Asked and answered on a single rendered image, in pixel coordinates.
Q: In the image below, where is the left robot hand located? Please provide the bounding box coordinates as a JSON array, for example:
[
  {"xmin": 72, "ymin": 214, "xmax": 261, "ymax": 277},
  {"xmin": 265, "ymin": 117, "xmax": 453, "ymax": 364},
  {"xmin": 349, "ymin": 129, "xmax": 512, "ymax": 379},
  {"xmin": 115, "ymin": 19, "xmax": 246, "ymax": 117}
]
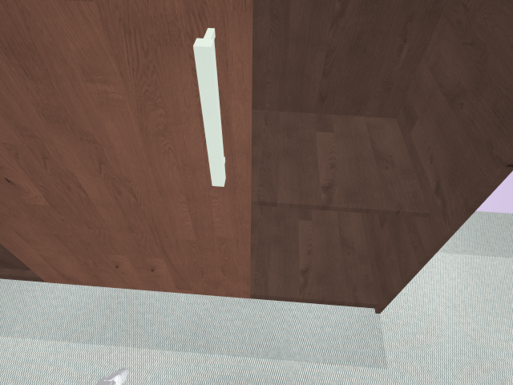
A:
[{"xmin": 96, "ymin": 368, "xmax": 127, "ymax": 385}]

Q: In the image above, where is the wardrobe door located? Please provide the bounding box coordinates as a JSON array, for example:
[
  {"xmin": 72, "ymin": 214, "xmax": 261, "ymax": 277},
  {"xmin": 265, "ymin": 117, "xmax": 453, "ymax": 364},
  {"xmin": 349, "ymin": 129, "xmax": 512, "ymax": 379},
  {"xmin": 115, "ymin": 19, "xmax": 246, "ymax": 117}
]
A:
[
  {"xmin": 0, "ymin": 244, "xmax": 31, "ymax": 270},
  {"xmin": 0, "ymin": 0, "xmax": 252, "ymax": 298}
]

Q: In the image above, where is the handle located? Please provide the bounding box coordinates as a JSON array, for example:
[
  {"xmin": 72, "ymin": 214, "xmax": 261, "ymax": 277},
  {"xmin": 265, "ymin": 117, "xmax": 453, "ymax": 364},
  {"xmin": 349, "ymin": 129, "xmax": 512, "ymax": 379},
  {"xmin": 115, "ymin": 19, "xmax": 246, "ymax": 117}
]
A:
[{"xmin": 193, "ymin": 28, "xmax": 226, "ymax": 187}]

